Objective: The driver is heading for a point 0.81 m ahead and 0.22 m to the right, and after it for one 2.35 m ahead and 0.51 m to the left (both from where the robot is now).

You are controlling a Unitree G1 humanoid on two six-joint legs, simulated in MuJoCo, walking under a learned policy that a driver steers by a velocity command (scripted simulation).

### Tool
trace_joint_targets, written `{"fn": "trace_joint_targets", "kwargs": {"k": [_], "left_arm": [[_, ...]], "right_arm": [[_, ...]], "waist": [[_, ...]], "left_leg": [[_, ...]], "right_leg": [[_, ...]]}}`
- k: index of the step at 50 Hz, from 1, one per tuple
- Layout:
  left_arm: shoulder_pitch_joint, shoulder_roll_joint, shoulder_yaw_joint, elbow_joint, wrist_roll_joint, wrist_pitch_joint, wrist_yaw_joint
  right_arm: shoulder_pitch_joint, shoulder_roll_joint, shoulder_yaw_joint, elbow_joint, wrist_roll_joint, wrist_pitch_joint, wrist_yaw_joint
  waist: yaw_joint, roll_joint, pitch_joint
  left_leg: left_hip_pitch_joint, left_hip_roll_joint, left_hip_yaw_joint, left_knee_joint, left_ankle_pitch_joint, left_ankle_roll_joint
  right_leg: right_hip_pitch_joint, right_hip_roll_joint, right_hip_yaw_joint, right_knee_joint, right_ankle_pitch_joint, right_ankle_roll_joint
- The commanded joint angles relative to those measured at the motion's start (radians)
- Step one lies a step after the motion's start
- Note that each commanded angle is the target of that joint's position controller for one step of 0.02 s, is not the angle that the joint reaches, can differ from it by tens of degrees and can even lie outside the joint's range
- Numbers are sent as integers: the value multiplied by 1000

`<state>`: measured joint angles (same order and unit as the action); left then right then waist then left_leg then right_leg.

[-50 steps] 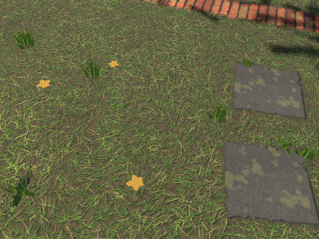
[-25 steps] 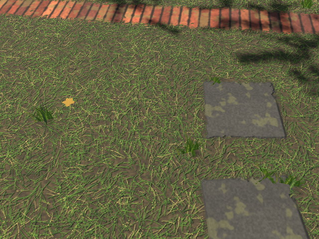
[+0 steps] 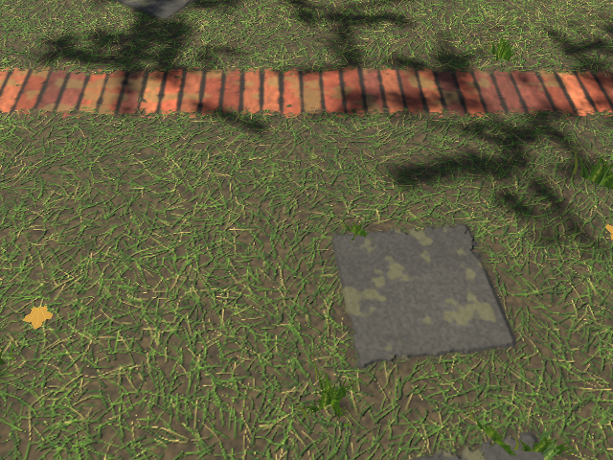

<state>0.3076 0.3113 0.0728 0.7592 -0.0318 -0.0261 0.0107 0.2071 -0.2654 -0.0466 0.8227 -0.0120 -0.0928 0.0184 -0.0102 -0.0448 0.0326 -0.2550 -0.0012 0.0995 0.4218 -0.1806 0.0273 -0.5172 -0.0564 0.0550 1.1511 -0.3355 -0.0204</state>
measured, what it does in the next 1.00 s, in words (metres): walks ahead, turning right: right foot, then left foot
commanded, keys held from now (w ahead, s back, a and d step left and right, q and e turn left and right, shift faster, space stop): w+e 0.72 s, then w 0.04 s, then w+q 0.24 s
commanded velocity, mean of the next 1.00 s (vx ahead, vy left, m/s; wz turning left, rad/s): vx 0.50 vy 0.00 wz -0.45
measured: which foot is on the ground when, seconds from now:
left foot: down 0.00-0.34, up 0.36-0.80, down 0.82-1.00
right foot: up 0.00-0.32, down 0.34-0.84, up 0.86-1.00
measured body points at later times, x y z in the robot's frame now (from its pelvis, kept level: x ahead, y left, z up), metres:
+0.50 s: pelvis +0.27 -0.09 +0.00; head +0.30 -0.11 +0.44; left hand +0.45 +0.15 -0.10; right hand +0.33 -0.39 -0.12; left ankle +0.27 +0.09 -0.65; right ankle +0.29 -0.16 -0.74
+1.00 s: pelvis +0.56 -0.13 +0.00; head +0.58 -0.14 +0.45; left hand +0.79 +0.06 -0.11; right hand +0.52 -0.42 -0.11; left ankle +0.63 -0.06 -0.74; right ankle +0.45 -0.23 -0.66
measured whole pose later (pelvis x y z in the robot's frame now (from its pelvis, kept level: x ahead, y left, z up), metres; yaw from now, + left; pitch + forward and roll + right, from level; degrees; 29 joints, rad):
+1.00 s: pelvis +0.56 -0.13 +0.00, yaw -26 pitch +1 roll +1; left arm 0.26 0.29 0.05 0.71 0.01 -0.07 0.01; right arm 0.27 -0.28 -0.05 0.79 0.00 -0.09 0.04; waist -0.03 -0.02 0.03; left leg -0.28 -0.08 -0.04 0.42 -0.16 0.06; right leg -0.45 0.00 0.06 1.11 -0.36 -0.02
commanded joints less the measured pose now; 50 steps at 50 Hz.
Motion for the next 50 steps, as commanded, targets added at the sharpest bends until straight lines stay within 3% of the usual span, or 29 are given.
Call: {"fn": "trace_joint_targets", "kwargs": {"k": [1,3,7,12,14,15,16,17,18,19,20,21,22,24,25,29,32,36,39,40,41,42,43,44,45,46,47,48,50], "left_arm": [[3,41,17,-81,5,11,2],[-35,34,14,-99,11,11,-1],[-154,9,2,-134,10,-3,-31],[-264,21,2,-192,10,1,-59],[-231,54,19,-199,15,6,-62],[-158,82,35,-185,16,9,-61],[-9,124,62,-145,12,11,-54],[170,201,99,-95,6,21,-35],[129,319,113,-101,-7,15,-26],[143,245,85,-144,2,-7,-35],[113,184,65,-132,12,-26,-41],[63,162,57,-131,12,-36,-41],[-8,133,47,-141,14,-38,-38],[-69,103,33,-165,30,-39,-29],[-70,108,34,-164,26,-42,-25],[-17,144,44,-139,18,-41,2],[22,150,46,-118,15,-33,9],[73,138,46,-84,6,-24,11],[73,122,42,-66,15,-14,16],[64,114,38,-65,18,-11,14],[64,82,25,-67,23,-11,10],[105,41,6,-81,41,-13,10],[240,0,-6,-77,10,-25,8],[192,87,2,-69,6,-34,7],[52,130,13,-92,6,-41,4],[-38,122,9,-113,20,-51,5],[-81,108,10,-129,36,-62,4],[-78,92,9,-133,44,-69,2],[-68,59,1,-137,47,-73,-2]], "right_arm": [[-31,-125,-34,-38,0,-26,-8],[-19,-145,-42,-23,-1,-26,-12],[-1,-175,-50,-12,6,-11,-23],[57,-220,-68,15,32,22,-24],[48,-248,-78,13,44,36,-28],[40,-260,-82,11,49,45,-30],[24,-252,-79,5,53,53,-32],[41,-210,-62,-6,29,50,-36],[124,-59,-13,-69,-15,27,-25],[41,-121,-17,-78,19,-13,-13],[-64,-182,-33,-111,58,-35,-4],[-75,-168,-27,-114,51,-49,-7],[-69,-168,-30,-100,24,-52,-14],[-36,-175,-39,-92,11,-31,-12],[-31,-162,-38,-92,6,-20,-11],[-147,-110,-21,-129,-4,-1,-12],[-248,-89,-10,-157,5,-7,-2],[-299,-122,-20,-187,18,-20,10],[-229,-144,-30,-167,17,-33,19],[-163,-154,-38,-147,12,-36,17],[-61,-185,-53,-123,1,-40,13],[85,-238,-63,-109,-12,-41,11],[179,-298,-85,-55,-4,-27,23],[164,-207,-60,-64,37,-25,31],[97,-159,-46,-82,40,-18,27],[56,-153,-41,-97,25,-10,24],[35,-148,-38,-99,18,-4,21],[32,-138,-32,-103,10,-5,16],[50,-130,-30,-98,19,-2,8]], "waist": [[9,144,-10],[3,120,1],[-36,99,28],[-58,91,65],[-19,118,23],[29,130,-27],[116,112,-102],[190,31,-195],[58,-261,-250],[118,-141,-389],[136,-73,-251],[95,-13,-172],[52,26,-122],[1,-4,-97],[-6,4,-91],[23,8,-31],[65,-19,-10],[81,-34,-8],[52,-78,-23],[19,-89,-43],[-26,-72,-120],[-62,55,-277],[-15,405,-350],[-40,288,-278],[-58,183,-146],[-55,96,-82],[-37,73,-34],[-15,96,-43],[2,139,-63]], "left_leg": [[92,283,-209,-284,83,156],[118,282,-138,-296,150,162],[151,253,3,-303,210,137],[304,300,66,-252,304,111],[352,301,99,-131,608,90],[354,292,116,-6,759,79],[294,258,147,195,804,51],[68,217,148,492,569,5],[-392,16,87,850,-343,-60],[-504,-17,-164,973,-427,-47],[-589,30,-178,962,-324,-22],[-558,73,-178,877,-235,-7],[-492,104,-182,788,-179,-13],[-382,126,-190,701,-119,-29],[-367,122,-179,662,-105,-46],[-363,83,-155,401,95,-99],[-283,35,-147,197,260,-103],[-250,14,-182,90,260,-79],[-205,20,-160,70,165,-34],[-122,5,-127,40,149,-5],[39,28,-137,43,153,38],[315,184,-336,87,167,123],[573,355,-823,-71,-95,292],[563,358,-935,-146,-331,278],[445,323,-795,-155,-316,241],[328,276,-691,-165,-204,223],[243,244,-625,-175,-89,224],[201,210,-576,-186,3,216],[172,177,-513,-202,107,224]], "right_leg": [[-144,-81,54,-29,91,11],[-177,-83,53,-121,177,21],[-135,-66,-22,-362,355,13],[-136,-40,-80,-507,294,-31],[-48,15,-131,-520,190,-69],[55,55,-159,-525,146,-93],[259,106,-179,-584,188,-128],[572,65,-54,-604,195,-176],[865,-190,505,-699,9,-350],[917,-272,780,-856,-146,-403],[838,-254,652,-885,-64,-346],[704,-213,531,-876,40,-312],[576,-174,436,-878,152,-285],[437,-131,355,-915,283,-275],[402,-123,330,-926,337,-281],[304,-64,224,-941,366,-254],[260,-29,201,-928,272,-209],[335,-64,289,-847,214,-188],[429,-108,322,-766,297,-172],[437,-91,304,-707,409,-156],[421,-37,254,-558,510,-127],[278,33,187,-273,341,-86],[-74,178,86,47,-180,-2],[-208,117,135,145,-225,-3],[-253,68,106,151,-130,-6],[-233,41,71,115,-71,-8],[-223,13,60,44,-26,-5],[-168,-7,61,-17,7,-2],[-119,-9,39,-136,2,19]]}}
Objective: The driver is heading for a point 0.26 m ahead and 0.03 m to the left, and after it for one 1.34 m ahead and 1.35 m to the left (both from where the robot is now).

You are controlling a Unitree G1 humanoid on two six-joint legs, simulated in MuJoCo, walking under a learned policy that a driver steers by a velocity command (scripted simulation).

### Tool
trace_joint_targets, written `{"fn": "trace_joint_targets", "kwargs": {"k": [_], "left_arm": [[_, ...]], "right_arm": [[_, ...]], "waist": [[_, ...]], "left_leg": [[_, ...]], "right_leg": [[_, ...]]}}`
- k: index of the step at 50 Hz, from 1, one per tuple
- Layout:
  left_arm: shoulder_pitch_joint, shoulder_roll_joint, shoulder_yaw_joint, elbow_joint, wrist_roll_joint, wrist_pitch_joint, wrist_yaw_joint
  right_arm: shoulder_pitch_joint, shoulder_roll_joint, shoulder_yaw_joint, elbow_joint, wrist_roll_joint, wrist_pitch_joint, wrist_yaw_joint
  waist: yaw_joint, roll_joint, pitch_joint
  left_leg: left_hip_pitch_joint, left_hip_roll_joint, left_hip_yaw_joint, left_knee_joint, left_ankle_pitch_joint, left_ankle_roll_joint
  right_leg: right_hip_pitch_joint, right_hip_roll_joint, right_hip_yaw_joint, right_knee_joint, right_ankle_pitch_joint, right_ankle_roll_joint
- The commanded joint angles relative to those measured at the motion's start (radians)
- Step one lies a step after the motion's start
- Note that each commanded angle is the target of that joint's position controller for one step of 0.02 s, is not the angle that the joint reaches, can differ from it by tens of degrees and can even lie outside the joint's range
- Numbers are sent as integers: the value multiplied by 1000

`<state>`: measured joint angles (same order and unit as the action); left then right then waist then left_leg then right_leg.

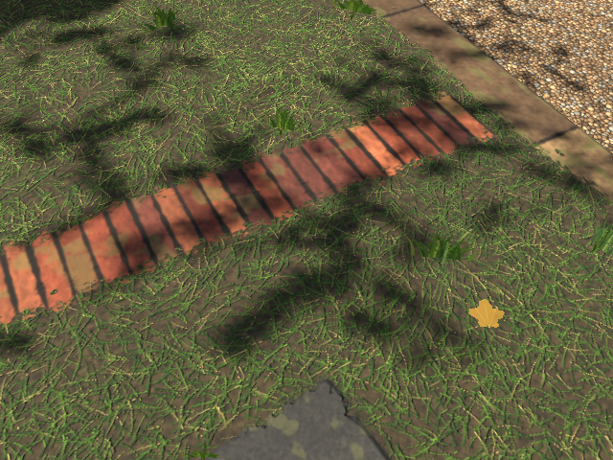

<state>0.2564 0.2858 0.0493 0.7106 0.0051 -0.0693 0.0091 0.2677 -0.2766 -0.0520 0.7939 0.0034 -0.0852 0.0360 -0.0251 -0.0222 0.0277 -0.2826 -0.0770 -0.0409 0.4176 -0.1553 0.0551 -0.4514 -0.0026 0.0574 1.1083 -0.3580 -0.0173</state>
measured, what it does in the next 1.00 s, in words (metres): walks ahead, turning left: right foot, then left foot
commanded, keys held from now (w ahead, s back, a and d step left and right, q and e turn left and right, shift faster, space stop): w+q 1.00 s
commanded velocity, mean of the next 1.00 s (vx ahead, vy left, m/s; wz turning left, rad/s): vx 0.50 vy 0.00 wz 0.50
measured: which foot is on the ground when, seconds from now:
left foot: down 0.00-0.28, up 0.30-0.76, down 0.78-1.00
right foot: up 0.00-0.26, down 0.28-0.80, up 0.82-1.00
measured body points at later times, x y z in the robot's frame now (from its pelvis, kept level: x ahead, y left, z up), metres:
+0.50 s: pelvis +0.26 -0.04 +0.00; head +0.28 -0.04 +0.45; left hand +0.27 +0.26 -0.10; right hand +0.46 -0.28 -0.10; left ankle +0.25 +0.12 -0.66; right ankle +0.27 -0.14 -0.74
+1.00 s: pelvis +0.49 +0.11 +0.00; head +0.52 +0.14 +0.45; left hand +0.48 +0.44 -0.10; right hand +0.73 -0.06 -0.10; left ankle +0.47 +0.18 -0.74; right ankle +0.64 -0.02 -0.66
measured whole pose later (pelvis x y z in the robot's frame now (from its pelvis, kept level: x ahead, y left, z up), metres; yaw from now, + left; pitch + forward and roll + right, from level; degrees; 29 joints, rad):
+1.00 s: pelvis +0.49 +0.11 +0.00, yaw +34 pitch +1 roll +0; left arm 0.15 0.32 0.05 0.72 0.01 -0.10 0.00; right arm 0.30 -0.29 -0.06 0.65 0.01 -0.04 0.02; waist -0.03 -0.02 0.05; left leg -0.26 -0.11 -0.06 0.40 -0.16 0.10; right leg -0.61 -0.11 0.07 1.04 -0.28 0.05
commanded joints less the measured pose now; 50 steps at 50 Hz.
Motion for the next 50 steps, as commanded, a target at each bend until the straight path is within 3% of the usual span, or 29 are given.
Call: {"fn": "trace_joint_targets", "kwargs": {"k": [1,4,9,11,13,14,15,16,17,18,19,21,23,27,30,34,36,37,38,39,40,41,42,43,44,45,46,48,50], "left_arm": [[-33,71,20,-94,10,-29,-1],[-138,35,0,-116,6,-33,-8],[-256,63,6,-136,-14,-48,-23],[-249,88,18,-137,-19,-54,-23],[-148,117,37,-108,-16,-57,-15],[-28,159,53,-92,-4,-59,-5],[90,242,74,-75,10,-47,2],[136,234,76,-42,1,-33,-10],[87,160,56,-51,-6,-34,-12],[41,121,44,-52,-6,-33,-13],[-6,89,33,-49,-1,-33,-15],[-50,68,28,-35,8,-36,-14],[-50,81,35,-19,5,-45,-14],[-40,125,49,16,3,-46,-9],[-13,155,54,40,-5,-38,-4],[42,192,64,78,-24,-19,-3],[45,219,72,83,-31,-6,1],[46,237,77,82,-34,1,5],[39,242,77,80,-37,9,10],[47,219,66,74,-29,8,15],[128,97,25,22,16,-7,4],[101,103,10,3,11,-44,-11],[-20,180,33,-25,-33,-61,-22],[-60,168,26,-43,-40,-72,-23],[-59,157,25,-33,-18,-75,-14],[-39,165,32,-25,-2,-66,-8],[-22,164,34,-21,3,-54,-8],[-12,137,29,-16,12,-35,-6],[-71,110,19,-34,16,-27,-4]], "right_arm": [[0,-129,-28,-66,10,-8,-16],[28,-178,-45,-59,20,5,-35],[110,-179,-49,-44,29,31,-48],[114,-181,-52,-47,29,38,-51],[101,-149,-44,-58,25,41,-51],[84,-102,-28,-74,16,36,-48],[157,-22,-4,-100,15,26,-47],[193,-65,-7,-124,37,20,-50],[142,-143,-29,-109,41,25,-52],[84,-153,-35,-115,33,32,-51],[65,-141,-36,-117,25,37,-49],[45,-111,-38,-131,24,49,-38],[22,-81,-31,-149,24,58,-30],[-58,-60,-20,-187,19,56,-15],[-158,-48,-9,-218,18,47,4],[-254,-61,-9,-271,21,48,24],[-241,-88,-22,-285,17,52,29],[-191,-113,-35,-280,13,57,28],[-67,-152,-59,-253,15,62,22],[105,-210,-92,-209,19,71,5],[151,-329,-115,-200,26,74,-14],[162,-304,-98,-237,24,58,-9],[145,-234,-75,-224,14,45,-2],[100,-211,-68,-217,13,37,-2],[31,-187,-60,-223,13,35,-5],[-20,-161,-50,-236,3,33,-7],[-46,-154,-47,-247,-5,32,-10],[-50,-156,-48,-235,0,26,-19],[-26,-175,-54,-218,4,25,-33]], "waist": [[16,120,-55],[-10,113,-36],[-45,120,-25],[-22,134,-27],[43,137,-58],[105,91,-140],[113,-140,-282],[101,-297,-292],[108,-167,-158],[99,-110,-77],[77,-81,-37],[44,-109,1],[38,-93,1],[49,-44,9],[85,-26,30],[101,-23,56],[71,-48,23],[35,-68,-20],[-41,-60,-90],[-126,-22,-176],[-63,236,-269],[-74,227,-448],[-110,136,-336],[-78,100,-205],[-29,33,-132],[13,49,-97],[38,74,-88],[53,74,-79],[40,70,-51]], "left_leg": [[176,250,-348,-205,115,204],[86,223,-280,-220,123,187],[55,214,-303,-174,46,143],[65,225,-349,-131,0,121],[29,183,-346,-30,-4,79],[-47,134,-290,157,-30,45],[-292,13,-145,479,-301,-17],[-485,38,-93,694,-453,-31],[-537,90,-116,788,-367,-37],[-535,116,-94,803,-286,-42],[-505,141,-86,779,-223,-50],[-446,182,-74,735,-155,-59],[-439,190,-58,705,-101,-71],[-445,195,-44,511,61,-81],[-395,178,6,347,181,-63],[-385,155,54,235,132,-17],[-304,104,106,211,33,22],[-217,64,136,211,-18,45],[-43,22,154,170,-4,78],[244,20,99,135,38,118],[627,286,-370,118,-24,266],[733,422,-809,-59,-190,381],[661,390,-687,-107,-203,314],[509,350,-555,-118,-146,279],[360,308,-456,-125,-44,249],[244,275,-385,-142,66,235],[170,257,-361,-164,121,236],[84,238,-305,-185,215,249],[31,211,-253,-194,231,238]], "right_leg": [[-172,-57,21,-163,15,29],[-88,-32,-3,-384,170,56],[50,19,15,-580,355,68],[116,17,23,-627,327,51],[285,-4,16,-685,291,12],[467,-107,101,-681,238,-38],[767,-326,396,-709,114,-147],[782,-437,699,-804,-147,-228],[674,-389,620,-835,-212,-202],[577,-344,473,-842,-100,-173],[495,-298,364,-864,20,-160],[386,-250,220,-910,165,-147],[358,-243,133,-942,265,-161],[374,-241,-7,-961,409,-168],[384,-234,-98,-961,438,-149],[487,-269,-156,-919,524,-121],[531,-273,-197,-817,806,-99],[541,-269,-217,-717,982,-88],[503,-248,-245,-544,1068,-68],[334,-214,-259,-299,949,-32],[-112,-76,-252,87,152,30],[-279,40,-12,269,-252,37],[-372,-18,50,287,-168,22],[-377,-54,31,214,-79,10],[-324,-90,27,125,-18,16],[-248,-115,31,59,23,23],[-192,-121,32,33,46,34],[-154,-114,12,-33,77,66],[-159,-98,1,-149,172,92]]}}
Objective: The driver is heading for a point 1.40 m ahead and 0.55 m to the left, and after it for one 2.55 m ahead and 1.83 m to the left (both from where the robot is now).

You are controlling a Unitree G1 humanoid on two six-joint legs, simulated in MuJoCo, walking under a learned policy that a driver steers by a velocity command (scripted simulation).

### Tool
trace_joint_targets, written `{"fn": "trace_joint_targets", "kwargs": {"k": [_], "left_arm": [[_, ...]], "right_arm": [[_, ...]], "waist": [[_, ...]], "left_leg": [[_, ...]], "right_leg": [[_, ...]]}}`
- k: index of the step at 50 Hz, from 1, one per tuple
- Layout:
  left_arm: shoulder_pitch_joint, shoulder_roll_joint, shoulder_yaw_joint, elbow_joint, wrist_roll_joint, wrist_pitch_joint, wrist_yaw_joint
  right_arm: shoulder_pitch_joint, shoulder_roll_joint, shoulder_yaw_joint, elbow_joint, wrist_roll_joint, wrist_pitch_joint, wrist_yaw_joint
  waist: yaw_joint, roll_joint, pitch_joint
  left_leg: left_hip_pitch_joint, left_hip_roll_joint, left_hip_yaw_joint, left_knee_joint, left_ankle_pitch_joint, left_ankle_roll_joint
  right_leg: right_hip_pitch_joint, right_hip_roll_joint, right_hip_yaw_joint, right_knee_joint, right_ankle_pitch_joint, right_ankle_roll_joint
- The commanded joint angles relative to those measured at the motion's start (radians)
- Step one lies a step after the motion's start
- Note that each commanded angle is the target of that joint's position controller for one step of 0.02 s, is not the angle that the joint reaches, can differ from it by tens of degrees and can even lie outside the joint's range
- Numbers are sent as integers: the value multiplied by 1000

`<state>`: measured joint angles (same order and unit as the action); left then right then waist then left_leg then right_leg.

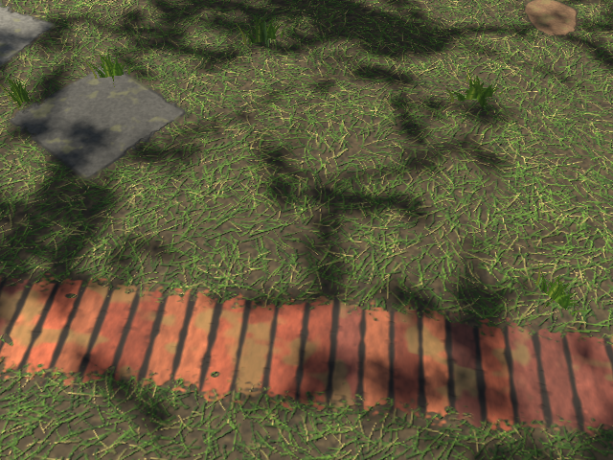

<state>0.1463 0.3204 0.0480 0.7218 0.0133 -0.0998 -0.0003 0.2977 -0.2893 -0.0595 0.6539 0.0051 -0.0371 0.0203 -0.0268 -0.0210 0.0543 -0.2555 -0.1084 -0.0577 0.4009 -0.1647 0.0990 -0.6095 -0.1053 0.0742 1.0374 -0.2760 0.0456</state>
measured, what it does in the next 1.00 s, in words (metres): walks ahead, turning left: right foot, then left foot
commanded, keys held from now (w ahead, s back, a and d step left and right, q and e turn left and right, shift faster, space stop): w+q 0.60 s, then w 0.40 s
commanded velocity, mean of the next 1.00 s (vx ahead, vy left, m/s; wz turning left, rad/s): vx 0.50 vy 0.00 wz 0.47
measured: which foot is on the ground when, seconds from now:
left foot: down 0.00-0.26, up 0.28-0.76, down 0.78-1.00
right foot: up 0.00-0.24, down 0.26-0.78, up 0.80-1.00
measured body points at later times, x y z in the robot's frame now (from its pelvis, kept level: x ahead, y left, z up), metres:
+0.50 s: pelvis +0.27 -0.05 +0.00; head +0.30 -0.05 +0.45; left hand +0.26 +0.24 -0.11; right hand +0.50 -0.27 -0.10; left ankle +0.28 +0.11 -0.66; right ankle +0.29 -0.16 -0.74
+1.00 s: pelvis +0.51 +0.11 +0.00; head +0.53 +0.13 +0.45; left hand +0.50 +0.41 -0.11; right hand +0.72 -0.10 -0.10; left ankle +0.48 +0.18 -0.74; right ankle +0.62 -0.04 -0.66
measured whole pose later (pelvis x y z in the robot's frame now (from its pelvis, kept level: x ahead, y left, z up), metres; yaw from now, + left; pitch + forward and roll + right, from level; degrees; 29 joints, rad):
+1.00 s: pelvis +0.51 +0.11 +0.00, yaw +28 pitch +1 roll +1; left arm 0.18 0.32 0.05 0.81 -0.01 -0.08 -0.01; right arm 0.30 -0.27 -0.06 0.71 0.00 -0.06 0.03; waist -0.02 -0.04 0.04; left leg -0.20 -0.07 0.02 0.35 -0.17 0.08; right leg -0.59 -0.13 0.03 1.06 -0.27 0.02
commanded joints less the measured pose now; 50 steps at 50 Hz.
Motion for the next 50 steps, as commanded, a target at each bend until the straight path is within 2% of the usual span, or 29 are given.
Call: {"fn": "trace_joint_targets", "kwargs": {"k": [1,4,7,10,12,13,14,15,16,17,18,20,22,25,30,33,35,37,38,39,40,41,42,43,44,45,46,48,50], "left_arm": [[-4,62,14,-56,7,3,4],[-125,37,1,-81,-2,-5,-8],[-180,66,8,-102,-19,-15,-20],[-147,105,27,-100,-23,-25,-26],[-13,132,49,-67,-17,-33,-18],[119,178,63,-56,1,-36,-10],[217,266,86,-24,10,-21,-9],[221,193,74,-20,-16,-15,-17],[176,128,56,-34,-17,-11,-14],[122,102,44,-40,-7,-5,-12],[90,74,35,-35,-3,-1,-10],[69,53,28,-22,1,-5,-4],[77,64,34,-5,-6,-13,-3],[90,101,47,20,-6,-14,-2],[111,135,52,51,-13,1,4],[176,154,55,88,-29,14,-2],[189,175,60,105,-42,26,-4],[182,206,67,114,-51,36,0],[172,200,61,117,-51,41,5],[177,164,43,107,-34,37,10],[275,33,-3,59,-1,20,-3],[233,89,5,82,-23,-6,-12],[126,146,25,41,-63,-16,-19],[81,127,18,25,-62,-23,-16],[68,118,19,31,-40,-22,-10],[91,117,23,41,-31,-12,-8],[121,104,22,52,-30,-1,-11],[138,70,16,63,-24,19,-10],[75,55,11,42,-15,29,-6]], "right_arm": [[-41,-168,-49,-68,5,-21,-23],[3,-178,-53,-44,13,-12,-33],[52,-182,-56,-17,22,-7,-36],[55,-171,-56,-7,20,0,-40],[46,-128,-43,-12,16,5,-38],[56,-64,-19,-24,5,2,-33],[200,-1,2,-51,29,-6,-31],[187,-99,-13,-38,42,-8,-37],[72,-170,-34,-43,35,-2,-39],[12,-171,-38,-54,22,5,-42],[-19,-158,-39,-65,12,7,-39],[-7,-118,-37,-67,23,14,-27],[-20,-82,-30,-75,25,23,-22],[-73,-64,-23,-97,18,25,-17],[-208,-39,-9,-123,18,8,13],[-286,-25,0,-153,21,2,28],[-297,-43,-7,-165,17,-1,33],[-210,-92,-31,-151,5,1,31],[-63,-133,-56,-108,5,4,23],[97,-192,-83,-65,7,13,7],[137,-305,-98,-52,7,13,-4],[153,-230,-73,-70,9,3,-1],[107,-188,-55,-54,1,-8,6],[51,-166,-48,-47,5,-16,7],[-5,-135,-39,-42,3,-20,8],[-41,-103,-28,-47,-6,-26,9],[-59,-98,-27,-47,-10,-32,9],[-63,-105,-30,-29,-3,-47,6],[-50,-124,-35,-6,-4,-54,-2]], "waist": [[26,72,-66],[-23,92,-49],[-41,106,-45],[-11,142,-50],[60,146,-104],[114,52,-228],[65,-263,-368],[88,-236,-325],[117,-137,-194],[105,-75,-124],[89,-68,-70],[56,-113,-46],[51,-97,-35],[56,-60,-23],[101,-37,9],[122,-24,40],[100,-35,40],[23,-70,-37],[-64,-57,-121],[-136,-18,-214],[-54,249,-347],[-96,184,-480],[-102,140,-321],[-68,106,-213],[-32,76,-147],[5,91,-123],[29,104,-121],[49,85,-102],[41,72,-56]], "left_leg": [[-9,225,-215,-175,218,178],[-42,189,-195,-160,105,131],[2,219,-267,-119,25,115],[78,249,-356,-29,7,91],[58,196,-344,100,41,47],[-35,134,-266,356,-50,9],[-378,-6,-120,699,-418,-66],[-532,69,-124,853,-417,-81],[-563,104,-116,895,-323,-85],[-536,137,-85,883,-250,-90],[-513,163,-84,840,-200,-94],[-437,200,-67,785,-151,-94],[-444,209,-48,743,-125,-100],[-490,220,-45,632,-31,-114],[-429,205,30,369,183,-100],[-395,181,59,261,150,-70],[-356,151,82,211,68,-37],[-187,88,127,172,-6,6],[33,51,145,111,58,37],[330,112,41,134,101,69],[688,400,-473,97,-32,233],[699,489,-724,-43,-84,284],[590,449,-552,-66,-29,231],[444,401,-411,-74,58,195],[319,362,-318,-96,142,172],[228,330,-256,-128,203,160],[173,322,-236,-162,214,164],[112,320,-189,-214,244,180],[86,313,-141,-249,249,178]], "right_leg": [[5,15,-16,-160,165,34],[89,67,-21,-389,344,35],[134,90,6,-487,363,23],[188,93,25,-535,246,-14],[386,83,4,-590,205,-63],[617,-65,138,-583,144,-123],[953,-298,581,-659,-75,-292],[937,-328,745,-742,-359,-298],[820,-276,599,-762,-345,-248],[708,-232,454,-764,-201,-217],[619,-193,350,-782,-76,-213],[528,-143,210,-826,41,-199],[509,-144,128,-859,121,-215],[534,-164,41,-885,237,-237],[562,-136,-136,-887,336,-203],[613,-161,-160,-883,372,-202],[669,-183,-174,-839,531,-196],[700,-181,-209,-676,876,-175],[645,-151,-247,-502,948,-150],[440,-115,-258,-262,750,-113],[14,50,-240,139,-62,-45],[-67,97,-25,295,-316,-46],[-149,51,-5,320,-253,-56],[-146,8,-18,254,-168,-65],[-114,-22,-26,181,-106,-59],[-47,-45,-17,139,-59,-55],[2,-50,-15,117,-29,-47],[21,-53,-24,61,6,-24],[-28,-54,-26,-39,92,-2]]}}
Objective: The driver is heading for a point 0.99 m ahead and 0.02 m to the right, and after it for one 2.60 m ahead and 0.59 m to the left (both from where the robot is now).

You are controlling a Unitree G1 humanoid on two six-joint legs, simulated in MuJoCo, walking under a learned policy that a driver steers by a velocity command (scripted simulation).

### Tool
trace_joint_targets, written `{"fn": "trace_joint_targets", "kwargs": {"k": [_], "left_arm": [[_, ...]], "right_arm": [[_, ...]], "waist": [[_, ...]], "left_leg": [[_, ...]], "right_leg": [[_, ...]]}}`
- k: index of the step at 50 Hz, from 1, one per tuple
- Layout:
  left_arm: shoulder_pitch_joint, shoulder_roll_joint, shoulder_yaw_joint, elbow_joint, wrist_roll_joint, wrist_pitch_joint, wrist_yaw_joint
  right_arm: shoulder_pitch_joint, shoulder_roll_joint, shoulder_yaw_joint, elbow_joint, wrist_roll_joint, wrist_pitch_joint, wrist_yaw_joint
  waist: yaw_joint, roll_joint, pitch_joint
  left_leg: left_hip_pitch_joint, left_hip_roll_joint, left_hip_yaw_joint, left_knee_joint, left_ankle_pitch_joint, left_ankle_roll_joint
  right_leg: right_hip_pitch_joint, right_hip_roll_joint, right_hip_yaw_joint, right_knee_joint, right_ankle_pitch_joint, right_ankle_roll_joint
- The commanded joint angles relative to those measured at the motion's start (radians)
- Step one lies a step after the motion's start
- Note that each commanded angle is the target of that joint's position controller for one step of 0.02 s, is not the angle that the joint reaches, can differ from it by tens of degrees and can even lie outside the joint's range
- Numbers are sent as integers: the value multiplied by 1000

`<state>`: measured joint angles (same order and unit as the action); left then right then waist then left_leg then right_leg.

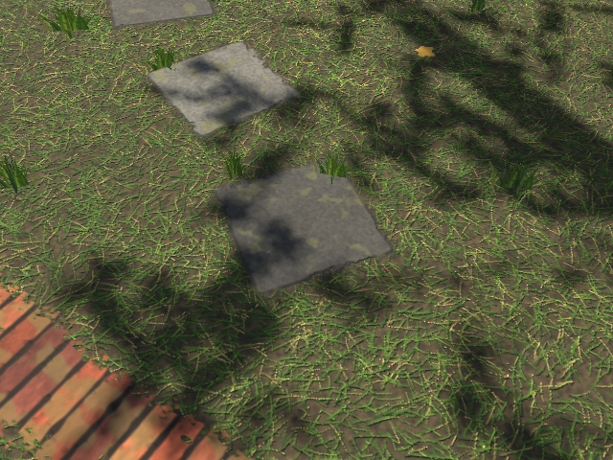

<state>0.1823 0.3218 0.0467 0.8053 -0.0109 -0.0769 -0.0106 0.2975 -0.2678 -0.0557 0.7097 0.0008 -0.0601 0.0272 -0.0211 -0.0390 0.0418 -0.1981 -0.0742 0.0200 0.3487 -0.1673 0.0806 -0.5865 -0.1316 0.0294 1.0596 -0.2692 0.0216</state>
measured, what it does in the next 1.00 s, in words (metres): walks ahead: right foot, then left foot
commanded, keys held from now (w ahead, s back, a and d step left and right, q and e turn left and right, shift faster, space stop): w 1.00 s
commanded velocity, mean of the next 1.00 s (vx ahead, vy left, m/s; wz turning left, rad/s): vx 0.50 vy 0.00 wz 0.03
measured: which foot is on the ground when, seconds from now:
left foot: down 0.00-0.32, up 0.34-0.80, down 0.82-1.00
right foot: up 0.00-0.28, down 0.30-0.84, up 0.86-1.00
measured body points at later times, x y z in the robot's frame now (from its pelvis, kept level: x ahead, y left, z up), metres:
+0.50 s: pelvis +0.28 -0.08 +0.00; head +0.31 -0.09 +0.45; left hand +0.36 +0.20 -0.12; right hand +0.40 -0.35 -0.12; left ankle +0.29 +0.09 -0.67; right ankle +0.31 -0.16 -0.74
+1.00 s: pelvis +0.57 -0.01 +0.00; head +0.60 +0.01 +0.45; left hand +0.66 +0.27 -0.14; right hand +0.67 -0.28 -0.11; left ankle +0.61 +0.08 -0.74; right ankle +0.52 -0.16 -0.66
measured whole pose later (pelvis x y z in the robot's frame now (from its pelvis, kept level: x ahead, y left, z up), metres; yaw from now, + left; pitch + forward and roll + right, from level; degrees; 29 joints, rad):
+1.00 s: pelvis +0.57 -0.01 +0.00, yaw +0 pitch +1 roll +0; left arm 0.25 0.31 0.04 0.87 -0.02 -0.08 -0.01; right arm 0.23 -0.26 -0.05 0.81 0.00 -0.08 0.03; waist -0.01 -0.04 0.03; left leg -0.28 -0.05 0.05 0.40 -0.15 0.06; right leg -0.46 -0.07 0.03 1.11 -0.33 -0.03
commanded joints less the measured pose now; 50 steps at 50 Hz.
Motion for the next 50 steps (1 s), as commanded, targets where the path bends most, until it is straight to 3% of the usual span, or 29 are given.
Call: {"fn": "trace_joint_targets", "kwargs": {"k": [1,5,9,12,13,14,15,16,17,18,19,20,22,25,31,36,39,40,41,42,43,44,45,46,47,48,50], "left_arm": [[4,47,10,-51,12,5,4],[-131,22,-4,-79,5,-9,-13],[-216,40,-3,-112,-3,-16,-32],[-193,65,5,-116,0,-21,-43],[-142,81,14,-104,1,-23,-42],[-24,111,33,-68,4,-23,-36],[139,166,54,-29,9,-21,-27],[240,269,80,-13,19,-14,-23],[272,193,60,-2,0,-12,-29],[200,146,42,-11,-4,-14,-27],[124,121,34,-28,3,-12,-24],[70,97,26,-33,11,-12,-25],[23,60,15,-38,25,-21,-25],[37,86,22,-18,15,-33,-19],[116,121,30,26,2,-19,4],[197,136,37,76,-8,7,10],[182,154,48,84,-12,23,17],[159,160,49,81,-13,28,19],[156,136,40,77,-7,33,21],[171,84,17,52,18,32,23],[306,-42,-20,44,15,9,10],[231,69,3,55,-8,-12,4],[125,122,19,18,-33,-27,-1],[71,112,18,6,-29,-32,4],[55,104,21,4,-12,-31,7],[74,93,24,9,-6,-23,6],[105,55,18,21,-4,-3,8]], "right_arm": [[-39,-149,-39,-50,0,-30,-14],[12,-172,-42,-9,6,-23,-26],[75,-189,-48,45,17,-14,-28],[78,-201,-54,70,20,2,-35],[65,-207,-56,72,19,7,-38],[54,-199,-51,72,15,15,-40],[69,-160,-32,62,3,19,-44],[204,-59,0,40,1,2,-35],[165,-83,-1,53,7,-17,-32],[74,-165,-24,29,35,-29,-26],[1,-168,-22,9,40,-34,-27],[-35,-160,-23,3,25,-33,-30],[3,-133,-26,20,13,-16,-33],[-7,-98,-18,22,6,1,-37],[-209,-57,-1,-20,5,-17,-23],[-330,-66,3,-61,17,-29,4],[-288,-100,-8,-56,14,-35,14],[-208,-123,-21,-34,11,-36,12],[-58,-168,-46,15,8,-35,4],[119,-238,-66,49,-2,-30,-7],[155,-310,-80,74,5,-25,-3],[154,-201,-53,66,14,-25,-2],[74,-168,-39,56,10,-29,-5],[1,-153,-32,45,3,-30,-5],[-44,-129,-26,42,-3,-32,-4],[-67,-107,-19,42,-13,-36,-3],[-72,-105,-19,54,-6,-45,-2]], "waist": [[26,88,-29],[-26,92,10],[-49,96,37],[-20,111,18],[12,122,-14],[74,113,-89],[136,69,-225],[101,-168,-382],[134,-216,-425],[130,-136,-269],[108,-65,-168],[82,-29,-91],[27,-65,-66],[13,-46,-44],[76,-18,1],[109,-18,37],[62,-38,6],[11,-43,-44],[-58,-24,-144],[-116,89,-300],[-39,356,-409],[-92,239,-379],[-84,189,-227],[-55,114,-149],[-29,103,-95],[3,124,-88],[30,126,-80]], "left_leg": [[31,268,-193,-205,247,187],[29,234,-113,-217,175,140],[139,292,-132,-180,153,126],[237,328,-147,-104,272,97],[251,317,-136,-40,410,83],[234,272,-100,107,555,60],[111,217,-56,346,461,26],[-297,61,-7,751,56,-60],[-457,6,-134,894,-410,-63],[-556,71,-155,960,-363,-46],[-557,125,-118,926,-273,-34],[-533,161,-100,864,-203,-37],[-416,203,-107,783,-120,-46],[-424,214,-88,692,-48,-77],[-424,184,-44,321,250,-101],[-438,154,-42,183,232,-75],[-360,128,-29,146,119,-33],[-239,98,1,125,106,-13],[-19,83,17,119,121,18],[288,255,-177,160,140,79],[610,461,-649,55,-84,247],[581,445,-725,-40,-259,221],[453,412,-583,-64,-231,176],[318,374,-477,-86,-124,156],[211,345,-402,-112,-17,154],[145,317,-346,-136,57,145],[82,296,-275,-181,126,155]], "right_leg": [[-66,-27,19,-126,148,27],[-13,21,-11,-394,373,21],[-26,45,1,-506,363,-13],[9,63,-7,-548,248,-56],[89,89,-33,-559,213,-74],[252,124,-67,-576,213,-101],[522,50,4,-533,249,-146],[923,-203,451,-572,69,-313],[974,-243,724,-752,-120,-339],[863,-223,607,-777,-212,-285],[721,-188,487,-793,-166,-253],[585,-154,394,-821,-72,-248],[448,-98,284,-871,66,-235],[402,-87,187,-924,205,-262],[445,-40,45,-948,288,-221],[586,-104,57,-898,302,-214],[663,-133,62,-806,473,-188],[660,-113,40,-712,631,-171],[605,-59,0,-531,702,-144],[406,2,-43,-223,443,-108],[-4,197,-30,110,-240,-45],[-123,155,96,215,-315,-58],[-179,103,79,219,-226,-74],[-152,54,50,177,-133,-73],[-121,25,45,121,-73,-64],[-57,0,53,87,-32,-59],[-10,-9,42,34,-5,-42]]}}
Velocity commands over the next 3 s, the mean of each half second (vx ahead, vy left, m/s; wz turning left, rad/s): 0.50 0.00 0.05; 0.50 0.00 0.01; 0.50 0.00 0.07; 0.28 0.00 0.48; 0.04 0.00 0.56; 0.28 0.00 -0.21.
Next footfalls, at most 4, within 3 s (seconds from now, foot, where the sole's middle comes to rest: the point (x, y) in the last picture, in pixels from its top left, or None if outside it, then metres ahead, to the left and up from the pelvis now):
0.30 right None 0.35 -0.16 -0.78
0.82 left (270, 380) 0.65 0.08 -0.78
1.36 right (364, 272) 0.95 -0.16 -0.78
1.86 left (273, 209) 1.17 0.08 -0.78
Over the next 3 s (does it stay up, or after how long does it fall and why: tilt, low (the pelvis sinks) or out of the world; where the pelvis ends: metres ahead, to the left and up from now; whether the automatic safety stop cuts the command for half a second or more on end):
stays up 1.22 0.00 -0.01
